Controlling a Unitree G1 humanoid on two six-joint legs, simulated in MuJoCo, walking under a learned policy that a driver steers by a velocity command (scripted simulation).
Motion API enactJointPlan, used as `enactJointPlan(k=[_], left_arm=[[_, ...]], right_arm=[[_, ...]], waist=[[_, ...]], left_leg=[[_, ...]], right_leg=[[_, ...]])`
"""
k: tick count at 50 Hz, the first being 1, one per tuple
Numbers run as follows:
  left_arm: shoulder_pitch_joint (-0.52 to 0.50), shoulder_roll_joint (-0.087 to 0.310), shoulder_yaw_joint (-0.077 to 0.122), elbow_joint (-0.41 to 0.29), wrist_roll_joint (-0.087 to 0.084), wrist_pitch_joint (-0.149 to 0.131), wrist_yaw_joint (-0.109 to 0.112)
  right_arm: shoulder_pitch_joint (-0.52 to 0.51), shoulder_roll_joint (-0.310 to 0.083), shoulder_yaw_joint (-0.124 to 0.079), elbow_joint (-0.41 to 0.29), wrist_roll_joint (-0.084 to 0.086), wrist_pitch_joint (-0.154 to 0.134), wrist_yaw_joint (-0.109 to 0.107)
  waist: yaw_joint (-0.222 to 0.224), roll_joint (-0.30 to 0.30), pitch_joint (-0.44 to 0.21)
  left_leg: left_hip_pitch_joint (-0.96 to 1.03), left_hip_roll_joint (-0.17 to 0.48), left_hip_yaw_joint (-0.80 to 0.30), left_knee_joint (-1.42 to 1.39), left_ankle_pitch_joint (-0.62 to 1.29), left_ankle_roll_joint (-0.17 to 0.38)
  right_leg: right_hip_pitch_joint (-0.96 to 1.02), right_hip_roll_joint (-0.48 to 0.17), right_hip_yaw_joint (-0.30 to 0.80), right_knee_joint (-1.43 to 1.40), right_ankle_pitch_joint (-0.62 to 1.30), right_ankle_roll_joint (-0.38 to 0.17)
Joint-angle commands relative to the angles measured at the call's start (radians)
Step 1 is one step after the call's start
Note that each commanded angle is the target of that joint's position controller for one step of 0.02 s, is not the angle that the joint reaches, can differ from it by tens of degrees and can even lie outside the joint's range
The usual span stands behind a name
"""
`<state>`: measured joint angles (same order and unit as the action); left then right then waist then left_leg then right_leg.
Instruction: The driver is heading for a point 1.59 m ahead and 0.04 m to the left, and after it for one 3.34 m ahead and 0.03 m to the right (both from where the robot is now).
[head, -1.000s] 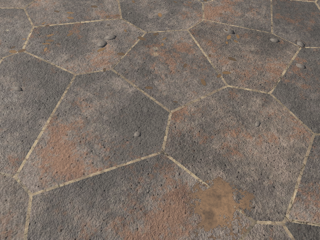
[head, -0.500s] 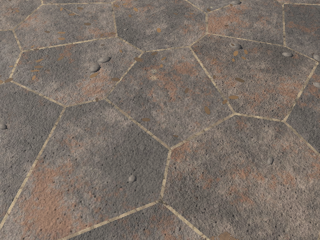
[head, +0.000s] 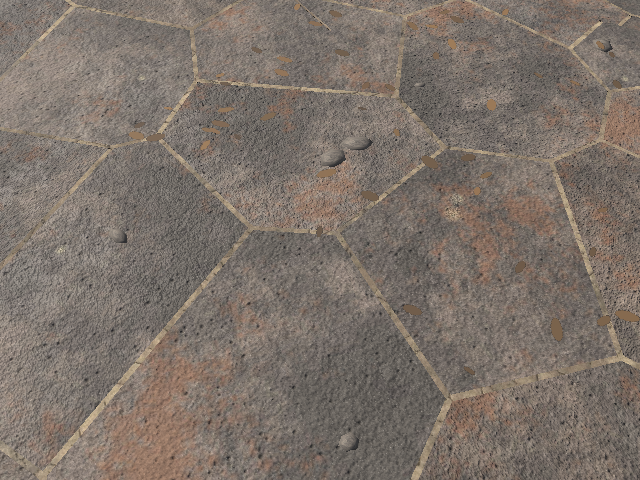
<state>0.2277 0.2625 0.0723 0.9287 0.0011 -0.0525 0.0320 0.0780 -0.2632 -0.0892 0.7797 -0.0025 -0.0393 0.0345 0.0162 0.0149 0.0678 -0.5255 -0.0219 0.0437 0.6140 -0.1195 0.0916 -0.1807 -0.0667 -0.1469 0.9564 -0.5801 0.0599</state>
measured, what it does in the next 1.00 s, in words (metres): walks ahead, turning left: right foot, then left foot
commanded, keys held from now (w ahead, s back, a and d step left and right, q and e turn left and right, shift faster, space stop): q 0.26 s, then no key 0.74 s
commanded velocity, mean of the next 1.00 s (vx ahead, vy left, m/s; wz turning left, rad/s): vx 0.05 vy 0.00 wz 0.28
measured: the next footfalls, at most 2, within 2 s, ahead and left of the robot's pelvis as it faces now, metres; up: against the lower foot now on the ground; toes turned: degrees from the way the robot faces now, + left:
right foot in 0.48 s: +0.20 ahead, -0.15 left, +0.00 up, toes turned +16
left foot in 0.76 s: +0.11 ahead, +0.11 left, +0.00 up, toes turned +12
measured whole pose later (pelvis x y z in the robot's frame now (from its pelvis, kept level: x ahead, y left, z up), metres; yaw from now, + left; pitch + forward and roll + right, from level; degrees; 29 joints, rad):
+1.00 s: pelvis +0.11 -0.01 +0.02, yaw +15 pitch -1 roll +0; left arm 0.18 0.25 0.04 0.89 0.01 -0.01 0.02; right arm 0.20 -0.22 -0.04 0.80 -0.01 0.01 -0.01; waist 0.02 -0.02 0.02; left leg -0.21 -0.02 -0.05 0.54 -0.31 0.00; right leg -0.24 -0.04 0.04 0.52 -0.27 0.06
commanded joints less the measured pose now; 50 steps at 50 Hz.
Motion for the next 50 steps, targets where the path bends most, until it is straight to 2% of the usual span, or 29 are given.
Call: enactJointPlan(k=[1, 2, 3, 4, 6, 9, 13, 16, 19, 21, 23, 24, 25, 26, 27, 28, 30, 31, 33, 34, 36, 37, 38, 39, 40, 41, 42, 44, 50], left_arm=[[-0.002, 0.113, 0.012, -0.12, -0.03, -0.041, -0.02], [-0.039, 0.112, 0.013, -0.123, -0.023, -0.034, -0.007], [-0.049, 0.127, 0.021, -0.116, -0.003, -0.019, 0.008], [-0.037, 0.14, 0.029, -0.121, 0.003, -0.001, 0.014], [-0.02, 0.121, 0.03, -0.13, 0.01, 0.02, 0.02], [-0.044, 0.104, 0.025, -0.147, 0.015, 0.03, 0.031], [-0.116, 0.109, 0.024, -0.179, 0.009, 0.04, 0.034], [-0.131, 0.105, 0.019, -0.186, 0.005, 0.035, 0.027], [-0.132, 0.106, 0.014, -0.193, 0.001, 0.023, 0.016], [-0.118, 0.106, 0.012, -0.195, -0.001, 0.013, 0.005], [-0.065, 0.09, 0.007, -0.181, 0.0, 0.001, -0.01], [-0.05, 0.121, 0.013, -0.179, 0.012, -0.003, -0.015], [-0.047, 0.196, 0.024, -0.192, 0.033, -0.001, -0.013], [-0.077, 0.202, 0.024, -0.183, 0.048, 0.008, -0.012], [-0.079, 0.144, 0.012, -0.196, 0.04, 0.007, -0.011], [-0.07, 0.145, 0.014, -0.194, 0.029, 0.007, -0.008], [-0.086, 0.162, 0.017, -0.192, 0.005, 0.009, -0.001], [-0.102, 0.151, 0.014, -0.19, 0.001, 0.015, 0.0], [-0.116, 0.129, 0.009, -0.182, 0.004, 0.031, -0.006], [-0.096, 0.124, 0.008, -0.173, 0.005, 0.038, -0.008], [-0.086, 0.125, 0.005, -0.162, -0.005, 0.045, -0.013], [-0.065, 0.119, 0.002, -0.153, -0.011, 0.043, -0.015], [-0.037, 0.113, -0.003, -0.144, -0.006, 0.034, -0.019], [-0.029, 0.096, -0.011, -0.145, 0.015, 0.022, -0.027], [0.017, 0.058, -0.02, -0.137, 0.022, 0.012, -0.033], [-0.04, 0.088, -0.018, -0.131, 0.027, 0.011, -0.032], [-0.077, 0.105, -0.012, -0.13, 0.021, 0.013, -0.03], [-0.078, 0.101, -0.012, -0.121, 0.014, 0.025, -0.017], [-0.052, 0.089, -0.01, -0.07, 0.009, 0.035, -0.005]], right_arm=[[0.206, -0.219, -0.052, -0.057, -0.005, -0.005, -0.009], [0.136, -0.177, -0.042, -0.063, 0.017, -0.005, -0.012], [0.085, -0.144, -0.032, -0.076, 0.022, 0.0, -0.017], [0.061, -0.133, -0.028, -0.085, 0.012, 0.004, -0.022], [0.057, -0.151, -0.033, -0.097, -0.006, 0.005, -0.029], [0.083, -0.177, -0.04, -0.105, 0.003, 0.01, -0.047], [0.079, -0.178, -0.037, -0.127, 0.013, 0.038, -0.069], [0.075, -0.164, -0.029, -0.135, 0.003, 0.048, -0.076], [0.085, -0.151, -0.018, -0.135, -0.008, 0.056, -0.074], [0.089, -0.141, -0.009, -0.137, -0.009, 0.06, -0.069], [0.073, -0.123, 0.006, -0.139, 0.002, 0.066, -0.067], [0.105, -0.11, 0.011, -0.134, 0.004, 0.065, -0.068], [0.153, -0.077, 0.021, -0.139, -0.012, 0.059, -0.067], [0.171, -0.092, 0.012, -0.15, -0.003, 0.05, -0.062], [0.121, -0.155, -0.002, -0.151, -0.011, 0.042, -0.061], [0.077, -0.178, -0.015, -0.154, 0.0, 0.043, -0.062], [0.084, -0.141, -0.014, -0.135, 0.0, 0.063, -0.064], [0.101, -0.103, -0.004, -0.125, 0.003, 0.07, -0.062], [0.095, -0.04, 0.019, -0.115, 0.007, 0.069, -0.057], [0.079, -0.032, 0.023, -0.114, 0.01, 0.067, -0.055], [0.102, -0.045, 0.017, -0.094, 0.016, 0.066, -0.052], [0.106, -0.057, 0.014, -0.085, 0.011, 0.067, -0.05], [0.099, -0.088, 0.009, -0.091, 0.0, 0.068, -0.052], [0.108, -0.143, 0.0, -0.1, -0.01, 0.07, -0.06], [0.088, -0.152, -0.001, -0.079, -0.012, 0.072, -0.058], [0.071, -0.094, 0.009, -0.087, -0.011, 0.067, -0.048], [0.075, -0.078, 0.016, -0.076, -0.018, 0.061, -0.044], [0.08, -0.096, 0.015, -0.063, -0.016, 0.044, -0.045], [0.11, -0.078, 0.025, -0.019, -0.009, 0.027, -0.054]], waist=[[-0.087, 0.06, -0.427], [-0.057, -0.008, -0.294], [-0.03, -0.021, -0.226], [0.0, 0.0, -0.205], [0.019, 0.037, -0.203], [0.01, 0.054, -0.226], [-0.015, 0.086, -0.212], [-0.032, 0.115, -0.193], [-0.046, 0.131, -0.191], [-0.043, 0.132, -0.196], [0.003, 0.118, -0.19], [0.001, 0.083, -0.184], [-0.043, -0.097, -0.202], [-0.081, -0.285, -0.162], [-0.029, -0.258, -0.172], [-0.004, -0.216, -0.163], [-0.011, -0.159, -0.143], [-0.025, -0.147, -0.139], [-0.019, -0.178, -0.142], [-0.003, -0.202, -0.151], [-0.017, -0.213, -0.159], [-0.019, -0.2, -0.151], [-0.008, -0.166, -0.159], [0.01, -0.067, -0.177], [0.065, 0.096, -0.181], [0.019, 0.074, -0.148], [0.006, 0.052, -0.109], [0.006, 0.057, -0.073], [0.006, 0.038, -0.058]], left_leg=[[0.733, 0.346, -0.566, -0.191, 0.591, 0.313], [0.583, 0.29, -0.467, -0.224, 0.461, 0.253], [0.445, 0.254, -0.416, -0.255, 0.383, 0.218], [0.342, 0.23, -0.392, -0.279, 0.341, 0.203], [0.258, 0.198, -0.365, -0.296, 0.363, 0.197], [0.269, 0.179, -0.36, -0.283, 0.356, 0.183], [0.279, 0.15, -0.419, -0.291, 0.048, 0.141], [0.274, 0.146, -0.433, -0.287, -0.055, 0.127], [0.277, 0.158, -0.45, -0.251, 0.03, 0.134], [0.295, 0.166, -0.467, -0.211, 0.14, 0.132], [0.281, 0.135, -0.453, -0.161, 0.199, 0.096], [0.243, 0.098, -0.43, -0.127, 0.129, 0.051], [0.164, 0.001, -0.325, 0.02, -0.091, -0.009], [0.069, -0.095, -0.198, 0.081, -0.362, -0.058], [0.067, -0.055, -0.183, 0.196, -0.447, -0.095], [0.037, -0.05, -0.172, 0.292, -0.45, -0.114], [0.004, -0.022, -0.167, 0.388, -0.424, -0.151], [0.034, -0.007, -0.154, 0.347, -0.406, -0.161], [0.135, -0.002, -0.09, 0.175, -0.351, -0.167], [0.174, -0.002, -0.075, 0.096, -0.309, -0.166], [0.277, -0.01, -0.044, -0.121, -0.145, -0.15], [0.337, -0.011, -0.044, -0.233, -0.039, -0.131], [0.416, 0.026, -0.096, -0.249, 0.04, -0.107], [0.487, 0.118, -0.184, -0.209, 0.234, -0.074], [0.419, 0.142, -0.194, -0.171, 0.156, -0.019], [0.338, 0.116, -0.195, -0.194, 0.005, -0.009], [0.309, 0.1, -0.189, -0.206, -0.051, -0.024], [0.278, 0.086, -0.179, -0.209, -0.041, -0.045], [0.272, 0.078, -0.173, -0.205, -0.031, -0.049]], right_leg=[[-0.501, 0.066, 0.238, 0.499, -0.05, -0.014], [-0.521, 0.026, 0.222, 0.415, 0.046, -0.019], [-0.484, -0.002, 0.223, 0.345, 0.104, -0.018], [-0.417, -0.015, 0.231, 0.299, 0.135, -0.021], [-0.362, 0.003, 0.221, 0.237, 0.173, -0.016], [-0.393, 0.024, 0.231, 0.128, 0.228, 0.006], [-0.426, 0.039, 0.257, -0.008, 0.3, 0.027], [-0.394, 0.036, 0.253, -0.103, 0.323, 0.031], [-0.317, 0.039, 0.237, -0.18, 0.284, 0.023], [-0.252, 0.05, 0.219, -0.261, 0.256, 0.006], [-0.113, 0.059, 0.194, -0.494, 0.4, -0.028], [-0.023, 0.006, 0.233, -0.567, 0.531, -0.056], [0.063, -0.166, 0.388, -0.58, 0.751, -0.126], [0.038, -0.278, 0.521, -0.591, 0.884, -0.275], [0.013, -0.316, 0.574, -0.619, 0.843, -0.336], [0.036, -0.288, 0.55, -0.612, 0.82, -0.328], [0.046, -0.242, 0.474, -0.588, 0.84, -0.29], [0.032, -0.206, 0.421, -0.58, 0.851, -0.266], [0.007, -0.132, 0.328, -0.563, 0.866, -0.229], [0.018, -0.125, 0.32, -0.557, 0.874, -0.231], [0.02, -0.112, 0.311, -0.533, 0.818, -0.224], [0.003, -0.1, 0.31, -0.532, 0.743, -0.2], [-0.043, -0.093, 0.316, -0.536, 0.634, -0.155], [-0.108, -0.052, 0.271, -0.487, 0.52, -0.106], [-0.083, 0.014, 0.197, -0.511, 0.381, -0.059], [-0.036, 0.023, 0.179, -0.493, 0.377, -0.023], [-0.042, 0.026, 0.174, -0.485, 0.393, -0.015], [-0.043, 0.024, 0.177, -0.475, 0.434, -0.022], [-0.024, 0.023, 0.177, -0.482, 0.448, -0.017]])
